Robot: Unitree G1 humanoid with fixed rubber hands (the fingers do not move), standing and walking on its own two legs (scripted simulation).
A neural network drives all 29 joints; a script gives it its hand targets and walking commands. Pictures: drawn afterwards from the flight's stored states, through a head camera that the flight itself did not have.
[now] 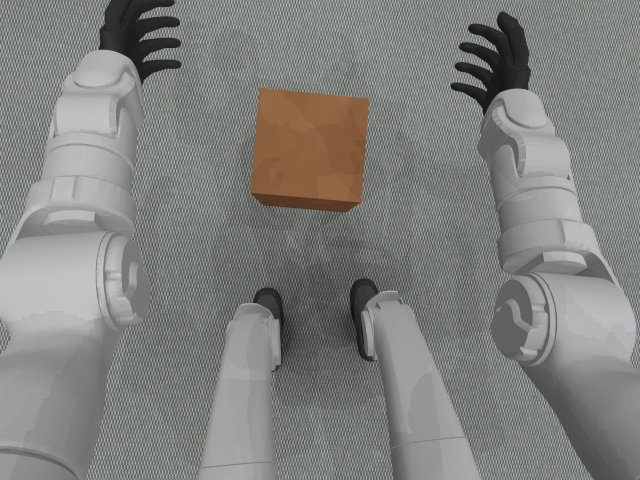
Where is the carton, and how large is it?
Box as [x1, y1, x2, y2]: [250, 87, 368, 211]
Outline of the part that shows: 259,87 250,192 262,204 265,205 346,211 359,203 361,196 368,99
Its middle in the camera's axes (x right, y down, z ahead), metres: -0.03 -0.17 +0.86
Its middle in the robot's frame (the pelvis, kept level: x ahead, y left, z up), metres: +0.52 -0.02 -0.53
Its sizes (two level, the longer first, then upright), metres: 0.210 0.200 0.250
